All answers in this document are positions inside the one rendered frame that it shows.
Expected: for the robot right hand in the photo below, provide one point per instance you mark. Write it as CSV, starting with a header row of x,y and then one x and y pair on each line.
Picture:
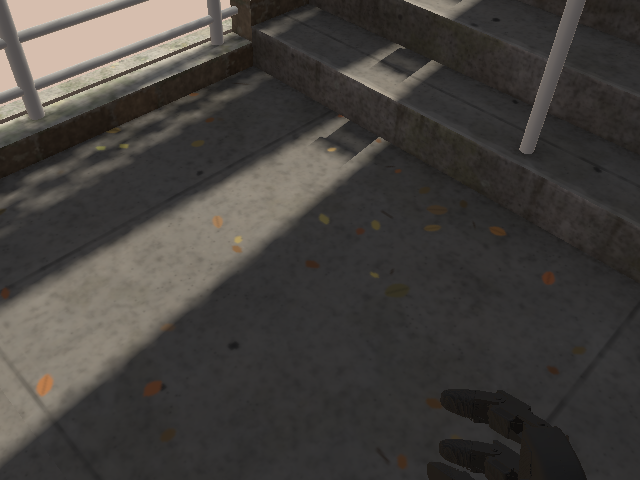
x,y
545,454

